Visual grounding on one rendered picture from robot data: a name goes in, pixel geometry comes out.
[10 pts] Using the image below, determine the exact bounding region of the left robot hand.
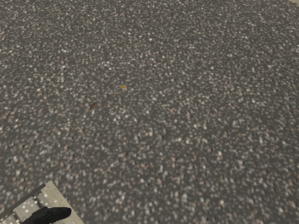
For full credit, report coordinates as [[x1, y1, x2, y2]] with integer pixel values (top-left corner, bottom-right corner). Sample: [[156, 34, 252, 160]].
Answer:
[[20, 206, 72, 224]]

